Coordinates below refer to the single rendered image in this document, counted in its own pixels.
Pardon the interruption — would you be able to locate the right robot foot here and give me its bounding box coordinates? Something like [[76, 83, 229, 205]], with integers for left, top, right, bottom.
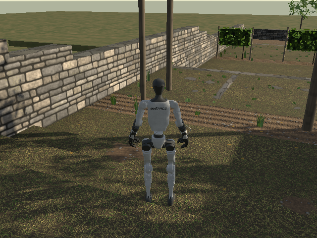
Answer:
[[167, 193, 175, 206]]

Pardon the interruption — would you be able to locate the robot left forearm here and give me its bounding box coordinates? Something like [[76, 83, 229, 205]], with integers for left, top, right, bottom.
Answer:
[[129, 119, 139, 139]]

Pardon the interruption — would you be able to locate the robot right forearm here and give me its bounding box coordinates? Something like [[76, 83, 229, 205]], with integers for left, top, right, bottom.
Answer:
[[178, 119, 188, 139]]

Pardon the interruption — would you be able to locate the robot right hand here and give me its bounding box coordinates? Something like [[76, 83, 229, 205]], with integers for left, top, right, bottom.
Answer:
[[177, 137, 189, 148]]

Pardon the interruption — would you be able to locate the robot right upper arm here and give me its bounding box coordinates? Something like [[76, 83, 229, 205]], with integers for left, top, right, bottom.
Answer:
[[169, 100, 183, 127]]

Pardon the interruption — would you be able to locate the robot left hand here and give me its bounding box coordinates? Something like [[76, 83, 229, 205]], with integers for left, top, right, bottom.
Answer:
[[128, 137, 140, 148]]

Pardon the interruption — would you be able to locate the robot left shin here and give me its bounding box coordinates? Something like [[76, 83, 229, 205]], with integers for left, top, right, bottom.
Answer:
[[144, 165, 152, 198]]

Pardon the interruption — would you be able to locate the robot left upper arm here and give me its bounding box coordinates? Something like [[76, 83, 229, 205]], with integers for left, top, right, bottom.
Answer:
[[135, 100, 149, 127]]

